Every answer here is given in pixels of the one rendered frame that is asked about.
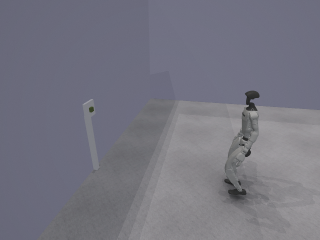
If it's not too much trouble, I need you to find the robot right forearm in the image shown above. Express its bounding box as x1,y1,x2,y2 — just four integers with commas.
237,128,243,137

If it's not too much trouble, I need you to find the robot right thigh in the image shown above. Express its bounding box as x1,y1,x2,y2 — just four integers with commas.
228,137,241,165

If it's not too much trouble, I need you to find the left robot hand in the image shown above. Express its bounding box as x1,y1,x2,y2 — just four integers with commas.
231,152,245,167

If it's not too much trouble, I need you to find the panel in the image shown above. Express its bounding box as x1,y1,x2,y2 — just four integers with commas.
82,99,99,170

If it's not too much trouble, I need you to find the robot left forearm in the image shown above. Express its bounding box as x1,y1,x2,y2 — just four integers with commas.
241,132,258,155

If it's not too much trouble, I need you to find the robot thigh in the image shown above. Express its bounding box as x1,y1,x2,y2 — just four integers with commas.
228,137,241,165
224,146,251,173

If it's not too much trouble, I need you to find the robot left upper arm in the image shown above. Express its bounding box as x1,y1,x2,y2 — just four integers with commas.
249,111,259,136

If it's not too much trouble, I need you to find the robot left thigh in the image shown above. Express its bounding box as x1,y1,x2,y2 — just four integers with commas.
224,146,251,173

